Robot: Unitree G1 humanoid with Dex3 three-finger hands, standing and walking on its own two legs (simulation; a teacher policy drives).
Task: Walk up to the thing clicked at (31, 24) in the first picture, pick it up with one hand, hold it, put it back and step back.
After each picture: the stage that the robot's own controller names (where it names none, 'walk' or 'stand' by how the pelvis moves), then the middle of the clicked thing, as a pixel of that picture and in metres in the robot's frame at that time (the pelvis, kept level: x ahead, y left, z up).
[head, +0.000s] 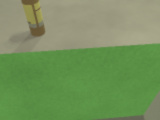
stand; (32, 8) +0.69 +0.23 +0.14
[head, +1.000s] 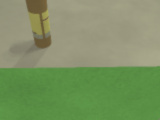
walk; (39, 17) +0.58 +0.17 +0.15
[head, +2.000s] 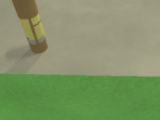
stand; (31, 22) +0.54 +0.21 +0.16
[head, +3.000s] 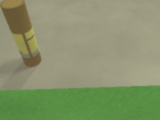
stand; (24, 36) +0.50 +0.22 +0.14
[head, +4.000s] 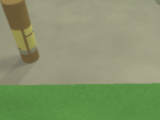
stand; (23, 33) +0.52 +0.23 +0.14
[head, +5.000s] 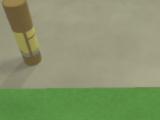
stand; (25, 35) +0.50 +0.22 +0.14
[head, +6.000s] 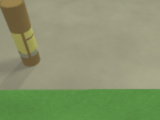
stand; (23, 36) +0.50 +0.22 +0.14
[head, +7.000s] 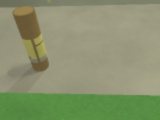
rise first; (33, 42) +0.49 +0.21 +0.14
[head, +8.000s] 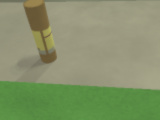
go down; (42, 34) +0.53 +0.19 +0.15
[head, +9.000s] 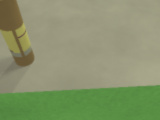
go down; (14, 33) +0.49 +0.20 +0.15
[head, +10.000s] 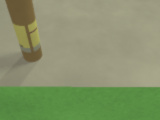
close in; (26, 28) +0.50 +0.18 +0.16
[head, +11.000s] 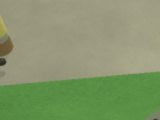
close; out of the picture +0.49 +0.23 +0.18
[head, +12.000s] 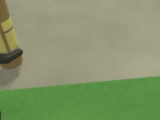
lift; out of the picture +0.45 +0.21 +0.20
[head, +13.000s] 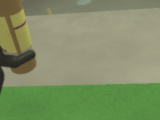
lift; (10, 24) +0.32 +0.17 +0.34
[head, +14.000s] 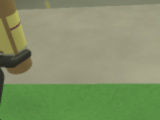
hold; (5, 26) +0.33 +0.19 +0.32
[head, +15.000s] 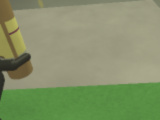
hold; (5, 33) +0.36 +0.19 +0.29
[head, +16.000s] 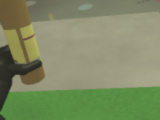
hold; (21, 38) +0.34 +0.17 +0.30
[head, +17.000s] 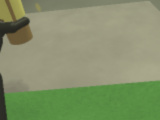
crouch; out of the picture +0.44 +0.18 +0.36
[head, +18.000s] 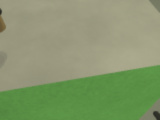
lower; out of the picture +0.54 +0.20 +0.27
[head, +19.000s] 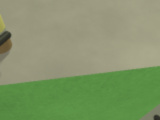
lower; out of the picture +0.50 +0.22 +0.20
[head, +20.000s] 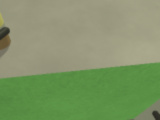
lower; out of the picture +0.52 +0.22 +0.19
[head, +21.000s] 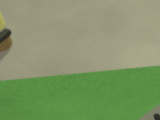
lower; out of the picture +0.51 +0.23 +0.19
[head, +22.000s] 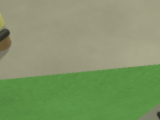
lower; out of the picture +0.51 +0.23 +0.19
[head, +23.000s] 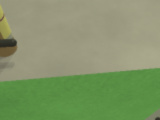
open; out of the picture +0.49 +0.22 +0.18
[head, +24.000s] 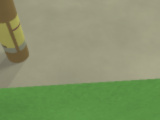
sink last; (7, 25) +0.47 +0.20 +0.18
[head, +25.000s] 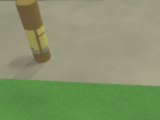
sink last; (35, 33) +0.52 +0.22 +0.15
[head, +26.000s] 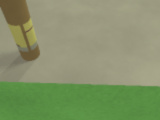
stand; (21, 27) +0.49 +0.21 +0.15
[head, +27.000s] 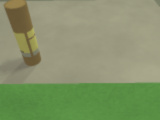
stand; (25, 36) +0.52 +0.22 +0.14
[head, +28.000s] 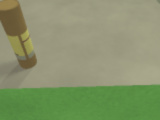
stand; (19, 38) +0.49 +0.23 +0.14
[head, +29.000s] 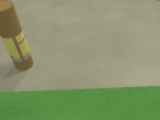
stand; (14, 40) +0.48 +0.24 +0.14
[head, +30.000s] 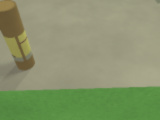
stand; (16, 39) +0.48 +0.24 +0.13
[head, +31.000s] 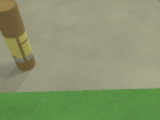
stand; (17, 40) +0.47 +0.23 +0.14
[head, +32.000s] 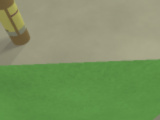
walk; (7, 12) +0.54 +0.27 +0.15
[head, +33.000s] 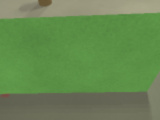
walk; out of the picture +0.85 +0.22 +0.15
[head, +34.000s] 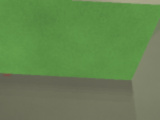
stand; out of the picture +1.14 +0.20 +0.15
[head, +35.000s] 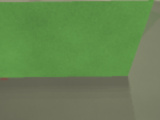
stand; out of the picture +1.15 +0.24 +0.14
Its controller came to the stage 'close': yes
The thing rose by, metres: 0.22
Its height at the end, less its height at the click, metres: +0.00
